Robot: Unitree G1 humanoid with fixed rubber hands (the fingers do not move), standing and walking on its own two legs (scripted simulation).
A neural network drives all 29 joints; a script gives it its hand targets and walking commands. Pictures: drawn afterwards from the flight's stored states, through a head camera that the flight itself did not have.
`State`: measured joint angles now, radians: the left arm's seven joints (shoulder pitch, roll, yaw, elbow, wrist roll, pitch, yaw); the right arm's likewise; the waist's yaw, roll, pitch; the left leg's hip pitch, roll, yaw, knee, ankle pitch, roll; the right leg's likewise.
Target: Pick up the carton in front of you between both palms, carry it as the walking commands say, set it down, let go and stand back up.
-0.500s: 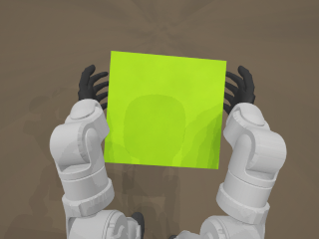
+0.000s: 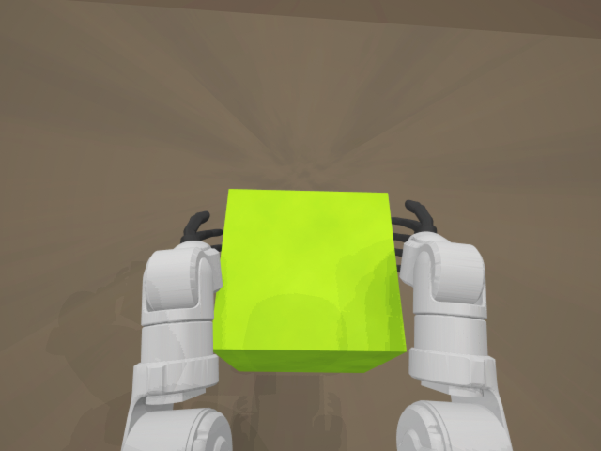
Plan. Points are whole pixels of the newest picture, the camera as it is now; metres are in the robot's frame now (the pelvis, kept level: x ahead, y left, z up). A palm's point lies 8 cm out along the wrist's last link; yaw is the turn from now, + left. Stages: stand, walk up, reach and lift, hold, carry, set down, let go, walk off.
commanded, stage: carry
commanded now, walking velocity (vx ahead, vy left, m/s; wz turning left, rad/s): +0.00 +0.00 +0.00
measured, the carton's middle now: (304, 292) +0.36 +0.01 +0.01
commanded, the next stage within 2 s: none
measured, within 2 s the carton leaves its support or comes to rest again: neither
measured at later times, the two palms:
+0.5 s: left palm (184, 264) +0.32 +0.15 +0.13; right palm (422, 267) +0.32 -0.13 +0.13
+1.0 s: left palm (171, 290) +0.28 +0.16 +0.13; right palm (425, 292) +0.28 -0.12 +0.13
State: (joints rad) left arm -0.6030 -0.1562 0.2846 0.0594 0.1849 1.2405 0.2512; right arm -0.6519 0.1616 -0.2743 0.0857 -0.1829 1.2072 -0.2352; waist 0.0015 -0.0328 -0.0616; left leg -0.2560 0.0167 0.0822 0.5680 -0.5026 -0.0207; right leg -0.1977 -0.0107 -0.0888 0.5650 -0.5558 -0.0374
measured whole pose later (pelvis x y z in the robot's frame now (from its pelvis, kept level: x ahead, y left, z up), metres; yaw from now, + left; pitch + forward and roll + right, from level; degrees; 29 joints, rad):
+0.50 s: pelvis -0.01 +0.02 +0.00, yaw -1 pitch +1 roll +0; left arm -0.57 -0.14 0.22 0.04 0.16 1.22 0.26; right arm -0.57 0.16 -0.25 0.02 -0.17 1.17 -0.23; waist 0.00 -0.01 -0.05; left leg -0.22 0.02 0.11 0.56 -0.50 -0.01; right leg -0.15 -0.02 -0.10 0.52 -0.53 -0.01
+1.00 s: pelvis -0.05 +0.02 +0.00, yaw +0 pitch +0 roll +0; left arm -0.58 -0.14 0.23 0.05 0.16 1.22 0.26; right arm -0.58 0.16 -0.25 0.03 -0.17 1.18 -0.24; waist 0.00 0.00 -0.03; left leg -0.25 0.02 0.11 0.54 -0.43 0.00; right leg -0.18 -0.03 -0.11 0.51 -0.47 -0.01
